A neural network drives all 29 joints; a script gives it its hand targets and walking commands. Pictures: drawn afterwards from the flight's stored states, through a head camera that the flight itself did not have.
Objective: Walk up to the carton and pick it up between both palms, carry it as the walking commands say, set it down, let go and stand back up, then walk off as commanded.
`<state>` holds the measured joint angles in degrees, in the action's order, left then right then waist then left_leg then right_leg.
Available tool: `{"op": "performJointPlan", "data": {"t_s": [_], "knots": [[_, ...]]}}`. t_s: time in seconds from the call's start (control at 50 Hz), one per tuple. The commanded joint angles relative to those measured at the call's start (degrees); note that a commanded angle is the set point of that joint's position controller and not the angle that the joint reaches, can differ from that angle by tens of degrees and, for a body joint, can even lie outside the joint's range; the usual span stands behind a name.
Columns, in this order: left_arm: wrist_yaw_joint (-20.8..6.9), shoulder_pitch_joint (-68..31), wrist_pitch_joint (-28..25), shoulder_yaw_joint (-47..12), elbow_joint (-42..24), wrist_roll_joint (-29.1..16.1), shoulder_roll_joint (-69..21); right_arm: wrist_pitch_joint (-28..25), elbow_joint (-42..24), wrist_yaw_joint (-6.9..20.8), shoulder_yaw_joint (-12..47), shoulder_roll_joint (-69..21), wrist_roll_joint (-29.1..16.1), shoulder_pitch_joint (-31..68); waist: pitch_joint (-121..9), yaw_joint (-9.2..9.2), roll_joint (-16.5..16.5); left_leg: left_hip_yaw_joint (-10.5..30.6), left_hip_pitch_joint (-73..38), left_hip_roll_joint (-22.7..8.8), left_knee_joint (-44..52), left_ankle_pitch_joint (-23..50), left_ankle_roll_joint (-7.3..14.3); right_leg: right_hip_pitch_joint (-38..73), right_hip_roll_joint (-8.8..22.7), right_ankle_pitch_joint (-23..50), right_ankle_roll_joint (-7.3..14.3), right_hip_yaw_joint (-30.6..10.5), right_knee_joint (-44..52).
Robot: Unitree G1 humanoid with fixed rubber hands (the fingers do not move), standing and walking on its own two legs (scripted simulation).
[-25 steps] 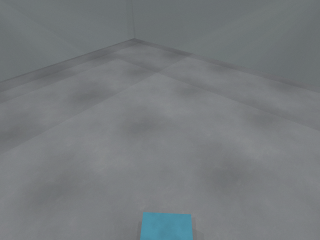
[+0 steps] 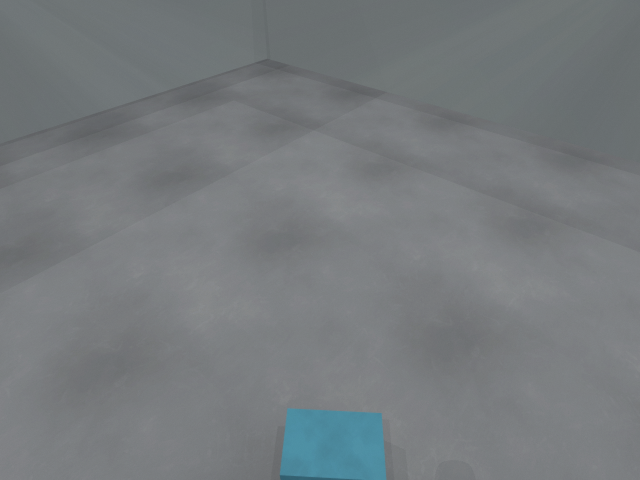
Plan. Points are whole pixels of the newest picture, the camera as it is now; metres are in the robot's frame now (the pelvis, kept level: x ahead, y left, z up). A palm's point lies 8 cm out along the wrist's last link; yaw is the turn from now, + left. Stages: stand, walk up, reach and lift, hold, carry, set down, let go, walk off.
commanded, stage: stand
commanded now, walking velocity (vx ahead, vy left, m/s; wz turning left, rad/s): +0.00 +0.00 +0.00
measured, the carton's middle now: (332, 453) +0.45 +0.00 -0.70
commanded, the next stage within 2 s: walk off in 0.46 s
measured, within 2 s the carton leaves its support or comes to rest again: neither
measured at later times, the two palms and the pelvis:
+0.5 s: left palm out of the picture +0.05 +0.29 -0.12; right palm out of the picture +0.07 -0.30 -0.11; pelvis +0.00 +0.00 +0.00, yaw +0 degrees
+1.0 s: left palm out of the picture +0.01 +0.27 -0.14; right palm out of the picture +0.07 -0.27 -0.14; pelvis +0.00 -0.01 -0.01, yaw +6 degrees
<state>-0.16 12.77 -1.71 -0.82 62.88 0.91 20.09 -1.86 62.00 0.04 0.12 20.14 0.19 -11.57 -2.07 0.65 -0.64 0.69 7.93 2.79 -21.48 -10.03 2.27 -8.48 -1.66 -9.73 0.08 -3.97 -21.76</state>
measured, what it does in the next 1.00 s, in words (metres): stands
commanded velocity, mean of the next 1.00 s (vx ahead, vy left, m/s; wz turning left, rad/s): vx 0.00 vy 0.00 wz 0.23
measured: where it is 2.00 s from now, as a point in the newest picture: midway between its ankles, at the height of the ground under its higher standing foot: outside the picture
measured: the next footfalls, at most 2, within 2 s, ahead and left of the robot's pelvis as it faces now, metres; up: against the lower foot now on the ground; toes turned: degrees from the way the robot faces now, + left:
left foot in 1.26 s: +0.00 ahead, +0.15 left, +0.00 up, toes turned +18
right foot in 1.72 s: +0.06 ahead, -0.06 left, +0.00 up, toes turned +28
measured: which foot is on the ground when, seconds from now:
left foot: down 0.00-1.00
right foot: down 0.00-1.00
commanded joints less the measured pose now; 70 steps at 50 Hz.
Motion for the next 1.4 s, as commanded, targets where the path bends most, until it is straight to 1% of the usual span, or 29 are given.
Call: {"op": "performJointPlan", "data": {"t_s": [0.0,0.62,0.68,0.7,0.78,0.88,0.92,0.96,0.98,1.0,1.02,1.04,1.06,1.08,1.1,1.12,1.14,1.16,1.18,1.2,1.22,1.24,1.26,1.28,1.3,1.32,1.34,1.36,1.38], "knots": [[0.58,-2.84,-1.07,1.86,-3.08,-0.07,11.3,-1.09,-3.03,-0.52,-2.23,12.32,-0.17,3.52,4.26,-0.13,0.69,10.03,2.6,-8.64,6.64,-4.81,0.0,-2.83,6.38,-1.89,2.01,-7.7,4.77],[0.84,-4.74,-0.85,1.27,-1.51,-0.28,11.51,-0.7,-0.98,-0.44,-1.96,12.33,-0.35,6.4,2.96,-0.32,0.38,8.99,0.49,-8.85,6.83,-1.08,-0.45,-0.71,7.04,1.67,1.65,-7.42,5.26],[1.11,-2.16,0.03,0.9,-0.18,-0.17,9.78,0.61,-0.31,-0.35,-1.5,10.18,-0.4,5.31,3.19,-0.03,0.51,9.47,0.94,-8.57,6.21,-0.67,0.6,-0.07,7.21,3.8,1.76,-6.29,4.67],[1.03,-1.01,0.83,-0.35,0.83,-0.43,4.47,1.64,0.72,-0.12,-0.22,4.94,-0.73,3.88,2.51,-0.17,0.56,9.51,1.49,-8.15,6.32,0.72,0.06,0.41,6.73,4.55,1.0,-5.38,4.5],[2.2,-1.23,1.88,0.75,-0.35,-0.17,7.77,3.03,-0.62,-0.14,-1.03,8.56,-0.69,4.46,2.95,-0.21,2.65,12.03,3.87,-9.12,3.96,4.14,-0.33,-0.91,6.8,2.51,-0.34,-2.9,0.35],[3.02,-0.43,2.11,1.74,-1.59,-0.04,7.78,3.55,-2.27,-0.23,-2.07,9.47,-0.61,4.75,3.19,-0.25,3.36,15.81,8.86,-9.94,2.53,1.17,0.31,-1.58,7.23,-2.07,-0.34,-0.82,-3.05],[3.21,-0.25,2.13,2.06,-2.19,0.1,7.53,3.71,-2.97,-0.26,-2.2,8.5,-0.57,4.7,3.08,-0.32,1.76,15.81,10.98,-8.88,0.62,0.14,0.18,-1.21,8.26,-2.22,0.34,-1.36,-2.58],[3.36,0.37,2.21,2.49,-2.47,0.16,7.87,3.81,-3.92,-0.28,-2.05,6.54,-0.53,4.68,2.54,-0.28,-2.11,13.64,13.57,-6.27,-3.84,-1.91,-0.5,0.18,11.1,-1.85,2.11,-4.01,0.27],[3.46,1.46,2.36,2.78,-2.25,0.16,8.21,3.82,-4.51,-0.26,-1.95,5.49,-0.43,4.6,2.04,-0.16,-5.06,11.88,15.92,-4.61,-7.5,-4.07,-0.98,1.99,13.42,-1.68,3.6,-6.51,2.34],[3.59,2.61,2.47,3.22,-2.1,0.28,9.03,3.78,-5.09,-0.25,-1.9,4.52,-0.11,4.33,1.34,0.32,-8.76,9.02,18.08,-2.35,-14.04,-6.67,-1.6,3.73,17.42,-0.85,6.08,-10.4,4.97],[3.8,1.66,2.5,3.48,-2.77,0.58,9.49,3.75,-5.45,-0.37,-2.05,4.03,0.36,3.24,0.67,0.7,-12.2,4.9,18.5,-1.51,-23.53,-14.08,-2.18,2.76,22.77,2.64,9.6,-13.3,6.58],[3.98,0.46,2.46,3.45,-3.55,0.83,8.69,3.87,-5.66,-0.37,-2.42,4.16,1.08,2.68,0.52,0.48,-11.83,2.41,18.69,-2.71,-31.92,-19.88,-2.8,0.61,25.92,6.64,12.61,-14.36,6.15],[4.07,-0.18,2.38,3.28,-4.12,1.03,7.35,4.05,-5.73,-0.18,-2.81,4.19,1.46,2.85,1.16,0.09,-8.55,1.7,18.75,-3.76,-37.9,-21.83,-3.32,-2.02,26.4,9.61,14.09,-12.95,6.13],[4.12,-1.11,2.42,3.04,-4.57,1.07,6.34,4.2,-5.66,0.06,-2.91,3.4,1.52,2.85,1.68,-0.62,-4.66,0.95,18.26,-4.84,-39.72,-21.52,-3.57,-4.09,24.82,10.51,13.48,-9.23,5.54],[4.16,-2.4,2.55,3.06,-5.08,1.25,6.36,4.3,-5.76,0.23,-2.54,1.46,1.32,2.72,2.29,-1.22,-3.23,0.04,17.94,-5.5,-37.82,-21.09,-3.89,-5.02,22.44,11.31,11.76,-5.3,4.4],[4.09,-3.69,2.67,3.33,-5.46,1.54,7.04,4.34,-6.02,0.31,-2.15,-0.27,0.99,2.31,2.63,-1.68,-4.21,-0.25,16.81,-6.15,-33.52,-20.09,-4.19,-5.16,20.13,12.12,9.53,-1.82,2.57],[3.87,-3.64,2.81,3.8,-5.59,1.82,7.92,4.22,-6.41,0.26,-1.97,-1.07,0.52,2.07,2.27,-1.24,-6.11,-1.02,14.96,-5.77,-29.18,-18.72,-4.4,-4.54,18.78,13.84,7.81,0.62,0.49],[3.51,-2.27,3.0,4.38,-5.25,1.93,8.7,4.06,-6.82,0.18,-1.93,-1.33,0.03,2.09,1.47,-0.36,-8.45,-2.33,13.79,-5.1,-25.17,-17.54,-4.69,-2.91,18.49,15.46,6.84,1.96,-1.6],[3.15,-1.36,3.23,4.82,-5.01,1.82,9.05,3.97,-6.98,0.15,-2.04,-1.12,-0.17,1.67,0.49,-0.11,-9.53,-3.7,12.31,-4.36,-21.58,-15.49,-4.91,-1.91,18.64,15.86,6.1,2.93,-3.53],[2.81,-1.29,3.48,5.14,-5.08,1.41,9.18,3.91,-6.82,0.21,-2.21,-0.84,-0.16,0.54,-0.3,-0.67,-9.44,-5.46,9.74,-3.4,-16.87,-11.4,-4.99,-2.03,18.46,14.53,5.1,4.37,-5.86],[2.43,-1.26,3.71,5.42,-5.4,1.03,9.11,3.77,-6.38,0.24,-2.45,-0.34,-0.05,-1.35,-0.47,-1.64,-8.02,-6.3,5.52,-2.77,-10.56,-5.01,-5.2,-4.11,18.12,11.8,3.2,6.14,-9.17],[1.98,0.17,3.76,5.45,-5.73,0.83,7.57,3.43,-6.32,0.2,-3.08,2.12,0.38,-2.85,0.78,-2.41,-1.9,-0.55,1.75,-5.2,-3.32,0.62,-4.68,-8.51,16.12,5.38,0.01,8.73,-15.98],[1.57,2.02,3.8,4.53,-7.91,0.74,2.73,3.11,-7.0,-0.06,-4.69,10.07,0.85,-4.24,1.18,-2.39,19.48,23.03,-3.11,-21.49,5.12,13.13,0.09,-22.35,7.86,-19.41,-4.67,14.33,-30.7],[2.47,-0.87,4.37,4.21,-9.29,0.92,1.67,3.28,-7.68,-0.15,-5.14,12.67,1.5,-3.44,3.34,-2.71,19.33,27.58,2.84,-26.46,5.23,17.23,6.21,-25.35,5.52,-28.06,-4.25,6.65,-37.46],[2.89,-4.22,4.57,4.45,-10.42,0.39,2.55,3.5,-7.68,-0.41,-5.34,11.91,1.67,-4.43,3.37,-4.16,16.69,27.18,5.94,-25.05,5.54,11.58,8.63,-24.13,6.36,-26.33,-3.48,3.6,-39.94],[2.71,-6.4,4.5,4.29,-10.75,0.22,2.33,3.64,-7.81,-0.72,-4.87,9.26,1.52,-3.94,5.42,-4.08,12.62,23.8,6.94,-21.05,4.47,8.49,7.88,-24.78,7.18,-22.47,-3.06,2.11,-40.97],[2.35,-5.99,4.23,4.17,-10.58,0.2,1.58,3.76,-8.11,-1.12,-4.47,7.78,1.06,-1.16,5.08,-2.09,11.6,20.3,5.94,-18.1,4.49,7.7,6.51,-24.79,7.47,-18.24,-3.24,2.15,-40.79],[2.09,-3.9,4.1,4.11,-9.74,0.42,1.13,3.95,-9.26,-1.42,-4.52,7.38,0.9,1.4,3.31,-1.02,11.61,17.54,5.03,-16.01,3.75,9.44,5.83,-23.62,7.08,-15.14,-3.64,2.71,-41.06],[2.02,-2.37,4.04,4.29,-9.25,0.5,1.34,3.96,-10.11,-1.5,-4.55,7.14,0.83,2.28,1.5,-0.66,11.31,16.45,4.29,-15.33,2.64,12.53,5.87,-22.38,6.47,-14.03,-4.02,3.29,-41.56]]}}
